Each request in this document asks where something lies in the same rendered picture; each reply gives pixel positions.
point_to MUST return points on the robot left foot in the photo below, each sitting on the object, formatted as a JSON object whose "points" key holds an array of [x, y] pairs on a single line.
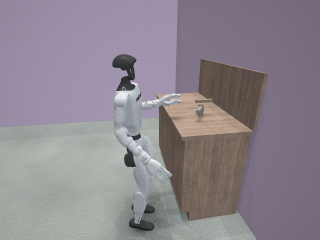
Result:
{"points": [[149, 209]]}

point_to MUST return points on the counter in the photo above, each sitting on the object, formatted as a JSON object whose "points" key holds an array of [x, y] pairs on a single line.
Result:
{"points": [[206, 153]]}

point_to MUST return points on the right robot forearm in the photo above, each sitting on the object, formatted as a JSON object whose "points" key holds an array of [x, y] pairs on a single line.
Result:
{"points": [[136, 149]]}

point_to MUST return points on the left robot forearm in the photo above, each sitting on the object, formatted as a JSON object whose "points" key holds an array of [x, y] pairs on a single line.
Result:
{"points": [[151, 104]]}

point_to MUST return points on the tap lever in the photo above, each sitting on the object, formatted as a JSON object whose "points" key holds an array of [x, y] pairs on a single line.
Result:
{"points": [[198, 110]]}

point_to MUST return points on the right robot thigh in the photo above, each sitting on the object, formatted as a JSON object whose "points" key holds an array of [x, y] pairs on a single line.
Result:
{"points": [[141, 175]]}

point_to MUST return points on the robot left hand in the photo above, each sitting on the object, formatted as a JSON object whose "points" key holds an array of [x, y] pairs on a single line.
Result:
{"points": [[165, 100]]}

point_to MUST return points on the right robot upper arm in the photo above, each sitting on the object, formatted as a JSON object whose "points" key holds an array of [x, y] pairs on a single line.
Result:
{"points": [[121, 103]]}

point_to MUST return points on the robot right hand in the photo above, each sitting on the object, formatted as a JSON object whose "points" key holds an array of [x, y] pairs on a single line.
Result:
{"points": [[153, 166]]}

